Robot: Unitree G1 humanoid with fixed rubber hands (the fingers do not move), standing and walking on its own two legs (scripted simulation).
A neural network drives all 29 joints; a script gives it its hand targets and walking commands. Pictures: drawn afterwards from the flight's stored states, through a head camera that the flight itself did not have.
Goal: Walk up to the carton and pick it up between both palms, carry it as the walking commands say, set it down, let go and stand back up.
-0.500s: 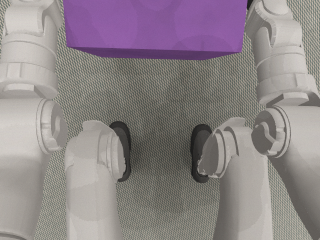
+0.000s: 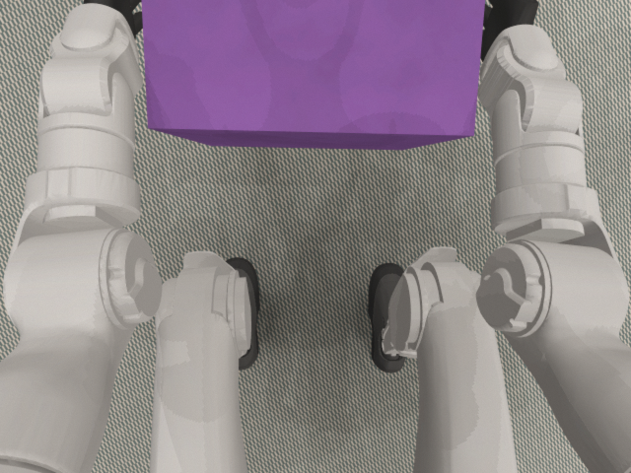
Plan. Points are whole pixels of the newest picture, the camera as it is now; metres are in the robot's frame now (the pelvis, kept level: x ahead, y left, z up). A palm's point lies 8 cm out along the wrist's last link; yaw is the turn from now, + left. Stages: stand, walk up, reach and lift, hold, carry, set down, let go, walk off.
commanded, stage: reach and lift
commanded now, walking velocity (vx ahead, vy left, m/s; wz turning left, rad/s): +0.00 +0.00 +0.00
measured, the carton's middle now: (311, 56) +0.53 +0.03 -0.18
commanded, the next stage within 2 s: none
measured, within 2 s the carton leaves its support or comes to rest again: neither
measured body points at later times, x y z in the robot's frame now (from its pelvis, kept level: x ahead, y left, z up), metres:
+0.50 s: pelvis +0.00 +0.00 +0.05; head +0.31 +0.03 +0.37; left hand +0.53 +0.21 -0.05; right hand +0.53 -0.17 -0.04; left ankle +0.11 +0.14 -0.39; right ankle +0.11 -0.14 -0.39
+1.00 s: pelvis +0.01 +0.00 +0.11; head +0.28 +0.02 +0.46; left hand +0.51 +0.21 +0.03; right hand +0.51 -0.17 +0.03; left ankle +0.11 +0.14 -0.39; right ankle +0.11 -0.14 -0.39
